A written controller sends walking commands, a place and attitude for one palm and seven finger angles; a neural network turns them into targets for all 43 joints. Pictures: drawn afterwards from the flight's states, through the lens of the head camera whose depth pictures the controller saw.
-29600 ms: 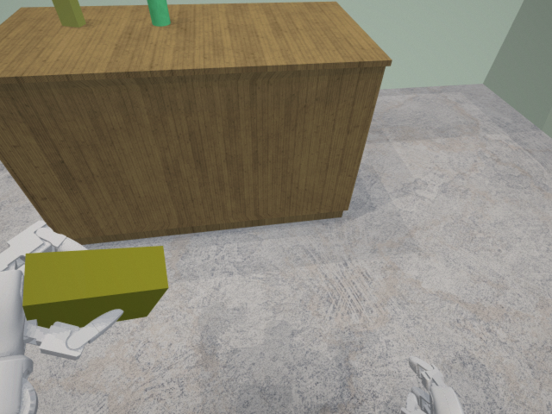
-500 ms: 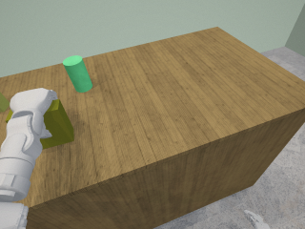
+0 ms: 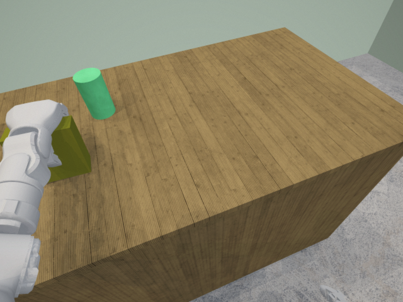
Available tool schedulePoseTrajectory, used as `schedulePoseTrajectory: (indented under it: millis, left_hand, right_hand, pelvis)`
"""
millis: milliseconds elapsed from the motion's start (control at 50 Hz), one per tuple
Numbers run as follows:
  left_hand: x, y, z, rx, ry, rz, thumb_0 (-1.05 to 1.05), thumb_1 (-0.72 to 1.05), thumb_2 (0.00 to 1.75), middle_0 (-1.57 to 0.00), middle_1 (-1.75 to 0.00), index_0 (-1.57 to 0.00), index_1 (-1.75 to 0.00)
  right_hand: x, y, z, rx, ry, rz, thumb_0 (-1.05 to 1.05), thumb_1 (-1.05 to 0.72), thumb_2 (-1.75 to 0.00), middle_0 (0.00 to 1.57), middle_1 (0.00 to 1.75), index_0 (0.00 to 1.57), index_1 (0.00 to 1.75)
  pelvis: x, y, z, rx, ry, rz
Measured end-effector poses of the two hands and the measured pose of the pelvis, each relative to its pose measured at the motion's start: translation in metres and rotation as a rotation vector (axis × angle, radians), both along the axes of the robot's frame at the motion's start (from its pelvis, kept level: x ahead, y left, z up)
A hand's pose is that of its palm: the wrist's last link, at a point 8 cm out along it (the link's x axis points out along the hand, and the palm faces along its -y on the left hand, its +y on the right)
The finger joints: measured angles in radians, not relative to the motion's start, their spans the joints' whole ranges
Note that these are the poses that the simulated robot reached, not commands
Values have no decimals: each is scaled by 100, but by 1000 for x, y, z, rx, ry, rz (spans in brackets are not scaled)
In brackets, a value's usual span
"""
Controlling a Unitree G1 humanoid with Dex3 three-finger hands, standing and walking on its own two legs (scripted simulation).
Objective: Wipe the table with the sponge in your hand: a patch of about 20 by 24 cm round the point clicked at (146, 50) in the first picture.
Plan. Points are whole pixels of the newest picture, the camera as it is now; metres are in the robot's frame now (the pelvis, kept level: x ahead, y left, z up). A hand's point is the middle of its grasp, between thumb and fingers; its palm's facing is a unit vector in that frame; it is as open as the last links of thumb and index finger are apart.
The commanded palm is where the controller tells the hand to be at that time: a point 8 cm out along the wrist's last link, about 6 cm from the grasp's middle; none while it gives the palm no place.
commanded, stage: slide across to the middle lane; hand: left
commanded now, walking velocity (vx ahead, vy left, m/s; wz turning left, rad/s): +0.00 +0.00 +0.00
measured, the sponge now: (55, 158) +0.37 +0.35 +0.08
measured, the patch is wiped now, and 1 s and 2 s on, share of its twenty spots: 0.30 0.45 0.55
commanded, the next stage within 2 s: wipe back along the middle lane in 0.62 s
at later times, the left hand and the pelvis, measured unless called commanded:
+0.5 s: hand (74, 128) +0.42 +0.30 +0.13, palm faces -0.01 -0.01 -1.00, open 9.6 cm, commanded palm +0.39 +0.29 +0.19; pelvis +0.02 +0.02 +0.00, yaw +1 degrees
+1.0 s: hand (87, 131) +0.41 +0.27 +0.13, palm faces +0.03 -0.02 -1.00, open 9.6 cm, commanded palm +0.37 +0.26 +0.18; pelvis +0.03 +0.01 +0.00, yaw +0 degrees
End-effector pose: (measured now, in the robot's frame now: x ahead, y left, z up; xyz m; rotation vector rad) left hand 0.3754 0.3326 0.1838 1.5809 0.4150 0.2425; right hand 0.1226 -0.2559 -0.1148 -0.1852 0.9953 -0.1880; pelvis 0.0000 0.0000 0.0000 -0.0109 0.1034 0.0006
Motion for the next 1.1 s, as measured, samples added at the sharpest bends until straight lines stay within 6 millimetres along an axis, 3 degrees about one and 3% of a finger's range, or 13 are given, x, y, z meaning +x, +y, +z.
schedulePoseTrajectory:
  millis: [220,340,500,620,820,1100]
  left_hand:
    - [3,-3,-1,6,-53,-30,1,-52,114,-81,-138,-81,-140]
    - [6,-11,1,-16,-87,-30,1,-52,114,-80,-140,-80,-141]
    - [22,-39,1,-28,-103,-71,0,-51,113,-80,-140,-80,-141]
    - [30,-45,1,-37,-109,-44,0,-51,113,-80,-140,-80,-141]
    - [29,-57,0,-28,-104,-39,0,-50,113,-79,-141,-79,-141]
    - [3,-75,1,-40,-147,-28,1,-48,112,-77,-143,-78,-143]
  right_hand:
    - [6,4,2,-3,12,-11,1,-90,-90,20,30,20,29]
    - [35,21,6,8,-36,38,1,-90,-90,20,30,20,29]
    - [80,48,19,51,-147,104,1,-90,-90,20,30,20,29]
    - [98,58,24,73,-179,132,1,-90,-90,20,30,20,29]
    - [98,49,17,65,-137,135,1,-90,-90,20,30,20,29]
    - [99,36,19,84,-154,116,1,-90,-90,20,30,20,29]
  pelvis:
    - [11,10,2,-4,-7,-3]
    - [14,15,2,-3,-18,14]
    - [21,20,3,-1,-19,14]
    - [28,20,3,1,-14,6]
    - [33,17,3,2,-14,12]
    - [31,8,3,8,-44,-4]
